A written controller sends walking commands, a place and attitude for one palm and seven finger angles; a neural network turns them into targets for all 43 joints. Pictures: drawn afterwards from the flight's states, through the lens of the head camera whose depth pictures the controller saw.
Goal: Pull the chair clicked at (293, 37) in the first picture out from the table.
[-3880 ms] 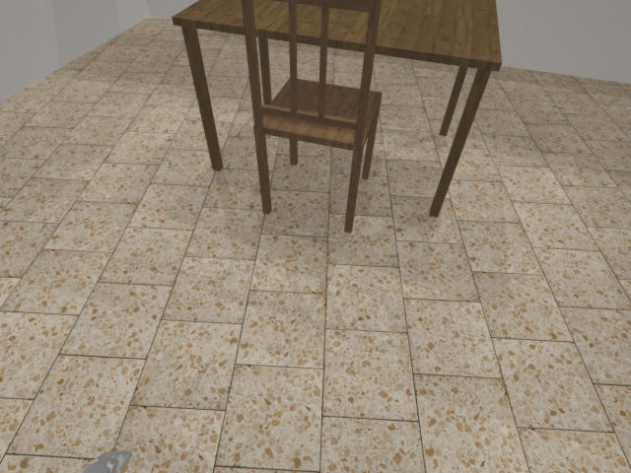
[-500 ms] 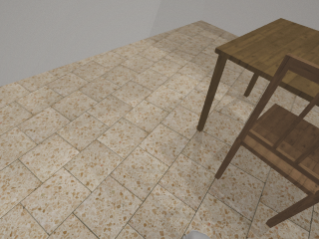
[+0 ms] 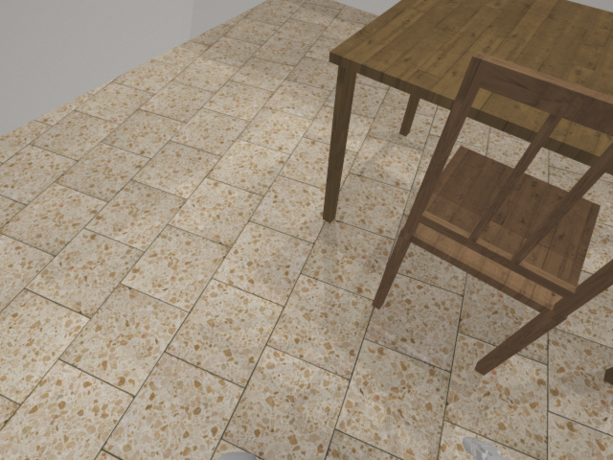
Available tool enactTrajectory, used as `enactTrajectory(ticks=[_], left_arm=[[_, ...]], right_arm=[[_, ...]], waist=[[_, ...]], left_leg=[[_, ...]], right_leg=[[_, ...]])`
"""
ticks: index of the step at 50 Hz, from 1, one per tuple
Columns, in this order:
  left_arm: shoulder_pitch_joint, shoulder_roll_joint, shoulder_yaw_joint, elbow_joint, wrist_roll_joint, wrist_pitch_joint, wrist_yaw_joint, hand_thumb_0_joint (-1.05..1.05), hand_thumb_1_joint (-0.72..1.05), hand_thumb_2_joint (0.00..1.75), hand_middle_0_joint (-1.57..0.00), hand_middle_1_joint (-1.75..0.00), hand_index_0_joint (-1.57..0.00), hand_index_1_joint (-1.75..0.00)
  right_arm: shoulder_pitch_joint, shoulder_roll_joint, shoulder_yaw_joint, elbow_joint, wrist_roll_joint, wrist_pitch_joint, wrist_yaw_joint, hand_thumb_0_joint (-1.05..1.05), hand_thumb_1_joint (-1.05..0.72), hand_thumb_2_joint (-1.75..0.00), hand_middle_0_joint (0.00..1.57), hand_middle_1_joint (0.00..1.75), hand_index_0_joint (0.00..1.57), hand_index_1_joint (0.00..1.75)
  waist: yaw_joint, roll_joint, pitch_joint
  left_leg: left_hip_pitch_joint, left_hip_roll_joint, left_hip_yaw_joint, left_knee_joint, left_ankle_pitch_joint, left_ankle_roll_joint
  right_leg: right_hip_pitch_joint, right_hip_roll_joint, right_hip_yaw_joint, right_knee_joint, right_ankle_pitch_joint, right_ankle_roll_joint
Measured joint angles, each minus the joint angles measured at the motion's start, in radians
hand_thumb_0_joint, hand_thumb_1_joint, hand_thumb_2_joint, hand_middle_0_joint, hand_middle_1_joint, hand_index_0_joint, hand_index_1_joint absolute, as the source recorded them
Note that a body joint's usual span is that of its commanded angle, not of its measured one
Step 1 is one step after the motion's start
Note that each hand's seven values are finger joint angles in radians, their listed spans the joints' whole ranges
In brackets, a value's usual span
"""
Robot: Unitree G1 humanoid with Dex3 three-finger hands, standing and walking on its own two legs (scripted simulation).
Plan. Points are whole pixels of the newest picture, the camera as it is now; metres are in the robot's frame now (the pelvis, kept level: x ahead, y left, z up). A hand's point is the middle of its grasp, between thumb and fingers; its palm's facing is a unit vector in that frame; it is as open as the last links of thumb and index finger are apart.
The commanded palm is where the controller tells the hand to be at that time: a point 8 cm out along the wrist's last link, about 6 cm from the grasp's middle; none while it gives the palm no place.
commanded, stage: turn to face it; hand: left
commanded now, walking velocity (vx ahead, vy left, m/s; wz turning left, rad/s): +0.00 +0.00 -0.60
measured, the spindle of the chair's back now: (507, 187) +0.63 -0.34 -0.05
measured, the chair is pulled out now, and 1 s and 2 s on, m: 0.00 0.00 0.00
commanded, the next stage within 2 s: take the last steps up to it in 0.76 s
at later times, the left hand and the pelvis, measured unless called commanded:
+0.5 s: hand (216, 417) +0.19 +0.16 -0.16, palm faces -0.33 -0.90 -0.28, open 7.4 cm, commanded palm none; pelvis +0.00 -0.01 -0.01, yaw -19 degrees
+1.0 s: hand (217, 426) +0.18 +0.15 -0.17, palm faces -0.43 -0.88 -0.17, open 7.4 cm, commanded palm none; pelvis +0.03 +0.01 +0.00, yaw -28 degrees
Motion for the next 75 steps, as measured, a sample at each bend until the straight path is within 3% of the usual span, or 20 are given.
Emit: enactTrajectory(ticks=[3,6,11,16,20,23,25,27,31,38,44,46,48,51,54,58,64,68,71,75], left_arm=[[-0.004,0.025,0.009,-0.010,-0.011,0.014,-0.001,0.01,0.90,0.90,-0.20,-0.30,-0.20,-0.30],[-0.013,0.053,0.023,-0.018,-0.004,0.028,-0.008,0.01,0.91,0.90,-0.20,-0.30,-0.20,-0.30],[-0.012,0.080,0.033,-0.035,-0.001,0.029,-0.022,0.01,0.91,0.90,-0.20,-0.30,-0.20,-0.30],[-0.029,0.076,0.023,-0.039,-0.005,0.040,-0.025,0.01,0.91,0.90,-0.19,-0.30,-0.19,-0.30],[-0.061,0.059,0.009,-0.044,-0.005,0.035,-0.029,0.01,0.91,0.90,-0.19,-0.30,-0.19,-0.30],[-0.078,0.047,-0.005,-0.059,-0.006,0.013,-0.030,0.01,0.91,0.90,-0.19,-0.30,-0.19,-0.30],[-0.093,0.028,-0.015,-0.062,-0.005,-0.015,-0.020,0.01,0.91,0.90,-0.19,-0.30,-0.19,-0.30],[-0.096,0.009,-0.025,-0.066,-0.011,-0.026,-0.007,0.01,0.91,0.90,-0.20,-0.30,-0.20,-0.30],[-0.079,-0.010,-0.032,-0.064,-0.012,-0.023,0.010,0.01,0.91,0.90,-0.20,-0.30,-0.20,-0.30],[-0.051,-0.022,-0.041,-0.036,-0.005,-0.016,0.007,0.01,0.90,0.90,-0.20,-0.30,-0.20,-0.30],[-0.025,-0.008,-0.030,-0.016,-0.009,-0.001,0.009,0.01,0.90,0.90,-0.20,-0.30,-0.20,-0.30],[-0.020,0.010,-0.020,-0.005,-0.015,0.008,0.009,0.01,0.90,0.90,-0.20,-0.30,-0.20,-0.30],[-0.007,0.019,-0.013,0.005,-0.008,0.016,0.005,0.01,0.90,0.90,-0.20,-0.30,-0.20,-0.30],[0.012,0.026,-0.004,0.025,0.003,0.014,-0.013,0.01,0.91,0.90,-0.20,-0.30,-0.20,-0.30],[0.033,0.030,-0.003,0.039,0.004,0.000,-0.023,0.01,0.91,0.90,-0.20,-0.30,-0.20,-0.30],[0.051,0.025,-0.007,0.064,0.004,-0.005,-0.024,0.01,0.91,0.90,-0.19,-0.30,-0.19,-0.30],[0.023,-0.002,-0.022,0.087,0.001,-0.009,-0.027,0.01,0.91,0.90,-0.19,-0.30,-0.19,-0.30],[-0.006,-0.025,-0.027,0.078,0.000,-0.041,-0.030,0.01,0.91,0.90,-0.19,-0.30,-0.19,-0.30],[-0.019,-0.057,-0.033,0.075,-0.004,-0.082,-0.017,0.01,0.91,0.90,-0.19,-0.30,-0.20,-0.30],[0.021,-0.055,-0.021,0.071,-0.011,-0.107,0.014,-0.01,0.94,0.90,-0.20,-0.30,-0.20,-0.30]], right_arm=[[0.006,0.006,0.007,-0.018,-0.001,-0.021,-0.005,0.00,-0.91,-0.90,0.20,0.30,0.20,0.30],[0.030,0.022,0.023,-0.026,-0.012,-0.016,-0.002,0.00,-0.90,-0.90,0.20,0.30,0.20,0.30],[0.073,0.033,0.030,-0.023,-0.017,-0.013,-0.004,0.00,-0.90,-0.90,0.20,0.30,0.21,0.30],[0.102,0.028,0.022,-0.018,-0.018,-0.018,0.003,0.00,-0.90,-0.90,0.20,0.30,0.21,0.30],[0.125,0.008,0.010,-0.005,-0.020,-0.014,0.013,0.00,-0.90,-0.90,0.20,0.30,0.21,0.30],[0.155,-0.016,-0.002,0.007,-0.015,-0.008,0.018,0.00,-0.90,-0.90,0.20,0.30,0.21,0.30],[0.158,-0.044,-0.008,0.022,-0.008,0.011,0.016,0.00,-0.90,-0.90,0.20,0.30,0.21,0.30],[0.156,-0.059,-0.012,0.035,-0.004,0.033,0.004,0.00,-0.90,-0.90,0.20,0.30,0.20,0.30],[0.138,-0.056,-0.007,0.047,-0.007,0.041,0.003,0.01,-0.91,-0.90,0.20,0.30,0.20,0.30],[0.105,-0.027,0.005,0.035,-0.006,0.026,0.006,0.00,-0.91,-0.90,0.20,0.30,0.20,0.30],[0.100,0.005,0.021,0.025,-0.001,-0.001,0.003,0.00,-0.91,-0.90,0.20,0.30,0.20,0.30],[0.104,0.028,0.030,0.030,-0.010,-0.013,0.003,0.00,-0.91,-0.90,0.20,0.30,0.20,0.30],[0.121,0.040,0.043,0.026,-0.019,-0.018,0.005,0.00,-0.90,-0.90,0.20,0.30,0.20,0.30],[0.158,0.052,0.051,0.035,-0.025,-0.028,0.001,0.00,-0.90,-0.90,0.20,0.30,0.21,0.30],[0.197,0.061,0.052,0.054,-0.023,-0.043,0.000,0.00,-0.90,-0.90,0.20,0.30,0.21,0.30],[0.245,0.068,0.045,0.086,-0.021,-0.062,0.000,0.00,-0.90,-0.90,0.20,0.30,0.21,0.30],[0.301,0.066,0.029,0.140,-0.028,-0.061,0.008,0.00,-0.90,-0.90,0.20,0.30,0.21,0.30],[0.339,0.056,0.019,0.179,-0.025,-0.050,0.014,0.00,-0.90,-0.90,0.20,0.30,0.21,0.30],[0.340,0.041,0.016,0.215,-0.016,-0.026,0.021,0.00,-0.90,-0.90,0.20,0.30,0.20,0.30],[0.295,0.036,0.007,0.213,-0.018,-0.018,0.028,0.01,-0.91,-0.90,0.20,0.30,0.20,0.30]], waist=[[-0.005,-0.018,-0.011],[-0.004,-0.035,-0.009],[-0.007,-0.022,-0.011],[-0.024,0.003,0.011],[-0.048,0.026,0.030],[-0.062,0.043,0.029],[-0.070,0.077,0.038],[-0.077,0.090,0.039],[-0.073,0.074,0.022],[-0.062,0.047,-0.003],[-0.046,0.022,-0.021],[-0.042,-0.017,-0.024],[-0.040,-0.025,-0.032],[-0.047,-0.021,-0.046],[-0.047,-0.019,-0.058],[-0.055,-0.015,-0.064],[-0.086,0.005,-0.046],[-0.098,0.022,-0.042],[-0.088,0.061,-0.035],[-0.059,0.054,-0.058]], left_leg=[[0.078,-0.014,0.023,-0.164,0.110,0.025],[0.104,-0.001,0.064,-0.170,0.107,0.057],[0.154,0.036,0.121,-0.235,0.121,0.062],[0.177,0.071,0.185,-0.236,0.108,0.052],[0.174,0.102,0.236,-0.191,0.075,0.032],[0.148,0.129,0.265,-0.105,0.027,0.007],[0.073,0.138,0.194,0.080,-0.068,-0.001],[-0.009,0.102,0.103,0.271,-0.130,0.000],[-0.106,0.066,0.038,0.409,-0.059,-0.014],[-0.093,0.041,0.018,0.215,-0.002,-0.016],[0.054,0.009,0.042,-0.109,0.108,0.012],[0.062,-0.006,0.066,-0.118,0.102,0.062],[0.075,0.003,0.082,-0.132,0.101,0.083],[0.116,0.011,0.093,-0.217,0.138,0.084],[0.156,0.010,0.108,-0.300,0.172,0.083],[0.201,0.010,0.131,-0.362,0.183,0.077],[0.248,0.027,0.154,-0.364,0.149,0.048],[0.242,0.048,0.155,-0.268,0.070,0.016],[0.132,0.067,0.084,0.033,-0.073,0.059],[-0.042,0.047,0.052,0.317,0.001,0.079]], right_leg=[[-0.041,0.012,0.034,0.078,-0.065,0.024],[-0.123,0.010,-0.002,0.362,-0.245,0.055],[-0.174,-0.037,-0.059,0.641,-0.242,0.089],[-0.105,-0.091,-0.099,0.505,-0.268,0.098],[-0.024,-0.098,-0.134,0.311,-0.272,0.080],[0.066,-0.086,-0.157,0.106,-0.141,0.051],[0.060,-0.063,-0.159,0.118,-0.140,0.014],[0.064,-0.056,-0.155,0.126,-0.172,-0.007],[0.099,-0.045,-0.122,0.050,-0.139,-0.013],[0.133,-0.025,-0.079,-0.015,-0.102,-0.014],[0.113,-0.003,-0.051,0.039,-0.129,0.013],[0.076,-0.014,-0.035,0.127,-0.212,0.016],[0.018,-0.007,-0.041,0.295,-0.309,0.017],[-0.054,-0.020,-0.055,0.497,-0.261,0.019],[-0.090,-0.049,-0.060,0.570,-0.183,0.028],[-0.089,-0.090,-0.075,0.512,-0.148,0.040],[-0.029,-0.123,-0.131,0.240,-0.197,0.035],[0.060,-0.107,-0.164,0.034,-0.126,0.016],[0.084,-0.082,-0.197,0.064,-0.119,-0.006],[0.177,-0.066,-0.209,-0.037,-0.131,-0.017]])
